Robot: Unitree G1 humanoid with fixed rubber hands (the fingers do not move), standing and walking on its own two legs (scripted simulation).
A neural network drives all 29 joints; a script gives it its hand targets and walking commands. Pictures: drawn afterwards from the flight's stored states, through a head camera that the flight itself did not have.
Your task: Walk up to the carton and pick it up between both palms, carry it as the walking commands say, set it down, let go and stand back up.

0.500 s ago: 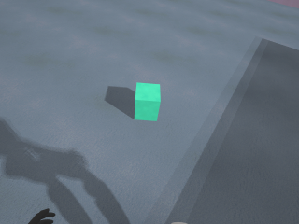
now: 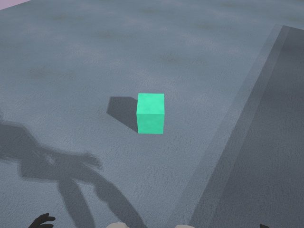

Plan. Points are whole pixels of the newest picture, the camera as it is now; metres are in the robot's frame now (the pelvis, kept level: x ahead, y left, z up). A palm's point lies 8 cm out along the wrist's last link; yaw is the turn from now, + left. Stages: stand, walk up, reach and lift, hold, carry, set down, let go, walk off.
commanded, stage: walk up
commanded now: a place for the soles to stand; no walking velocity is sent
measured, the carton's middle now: (150, 113) +1.00 +0.00 -0.64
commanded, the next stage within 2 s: none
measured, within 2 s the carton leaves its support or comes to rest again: neither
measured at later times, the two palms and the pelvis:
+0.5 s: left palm (31, 190) +0.24 +0.36 -0.08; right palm (253, 202) +0.19 -0.27 -0.06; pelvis +0.14 +0.05 +0.01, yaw +0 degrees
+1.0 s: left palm (56, 149) +0.37 +0.33 -0.08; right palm (241, 154) +0.35 -0.30 -0.09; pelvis +0.28 +0.01 +0.00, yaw +0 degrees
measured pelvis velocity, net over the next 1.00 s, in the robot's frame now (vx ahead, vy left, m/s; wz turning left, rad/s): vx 0.28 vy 0.01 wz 0.01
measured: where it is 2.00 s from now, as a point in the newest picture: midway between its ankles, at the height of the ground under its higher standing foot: (148, 179)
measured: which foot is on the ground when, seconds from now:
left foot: up 0.00-0.26, down 0.28-0.72, up 0.74-1.00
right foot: down 0.00-0.28, up 0.30-0.70, down 0.72-1.00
